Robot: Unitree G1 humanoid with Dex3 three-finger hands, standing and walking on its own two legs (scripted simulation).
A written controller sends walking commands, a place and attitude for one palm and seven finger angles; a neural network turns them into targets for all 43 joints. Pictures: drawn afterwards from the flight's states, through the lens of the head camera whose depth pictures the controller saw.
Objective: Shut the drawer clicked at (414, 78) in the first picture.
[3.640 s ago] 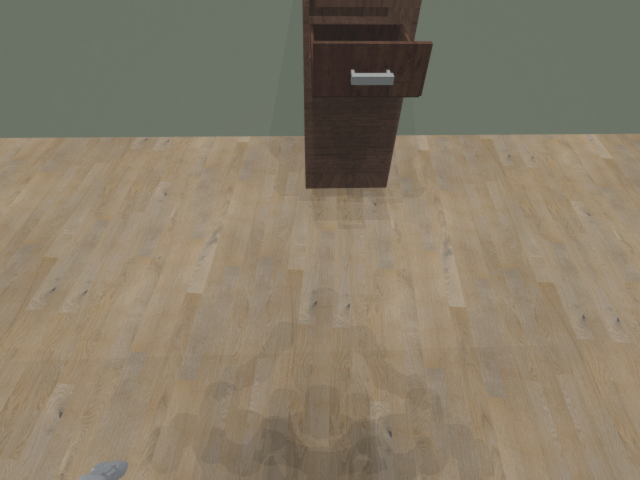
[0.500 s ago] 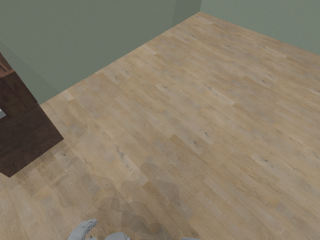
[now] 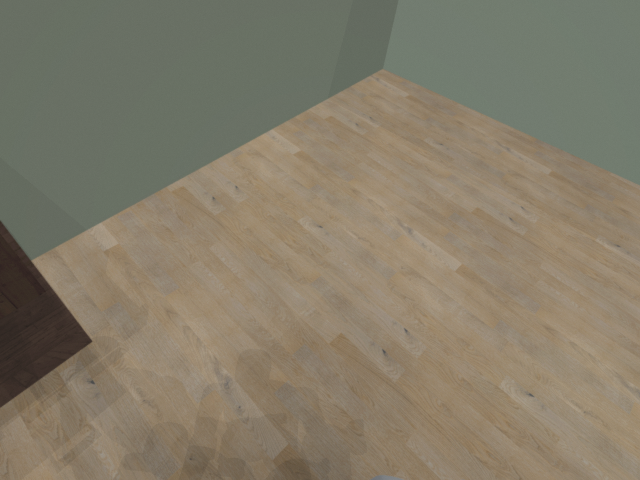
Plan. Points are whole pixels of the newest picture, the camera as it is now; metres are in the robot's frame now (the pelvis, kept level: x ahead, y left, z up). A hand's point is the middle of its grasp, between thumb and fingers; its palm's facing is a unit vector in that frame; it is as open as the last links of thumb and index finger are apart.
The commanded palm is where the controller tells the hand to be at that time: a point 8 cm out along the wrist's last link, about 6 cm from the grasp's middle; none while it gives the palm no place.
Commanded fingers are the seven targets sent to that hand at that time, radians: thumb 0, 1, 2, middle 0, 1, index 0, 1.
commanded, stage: turn to face it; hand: left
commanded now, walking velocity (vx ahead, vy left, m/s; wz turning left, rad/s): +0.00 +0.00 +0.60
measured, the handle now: out of the picture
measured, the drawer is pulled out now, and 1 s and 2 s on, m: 0.29 0.29 0.29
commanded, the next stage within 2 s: take the last steps up to it in 1.56 s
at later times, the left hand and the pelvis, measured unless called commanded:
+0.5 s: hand (212, 460) +0.17 +0.16 -0.15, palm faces +0.20 -0.96 -0.21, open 7.4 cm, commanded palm none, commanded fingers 0.00 0.90 0.90 -0.20 -0.30 -0.20 -0.30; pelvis +0.08 -0.03 +0.00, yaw +13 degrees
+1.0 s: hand out of the picture +0.01 +0.25 -0.17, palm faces +0.51 -0.82 -0.26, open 7.4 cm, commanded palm none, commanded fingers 0.00 0.90 0.90 -0.20 -0.30 -0.20 -0.30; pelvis +0.07 +0.02 +0.00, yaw +29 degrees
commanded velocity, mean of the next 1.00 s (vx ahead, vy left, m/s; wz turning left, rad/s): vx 0.00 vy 0.00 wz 0.60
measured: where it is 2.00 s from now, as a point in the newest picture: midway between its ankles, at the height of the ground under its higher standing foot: outside the picture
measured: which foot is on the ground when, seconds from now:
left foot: down 0.00-0.32, up 0.34-0.70, down 0.72-1.00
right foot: up 0.00-0.30, down 0.32-0.72, up 0.74-1.00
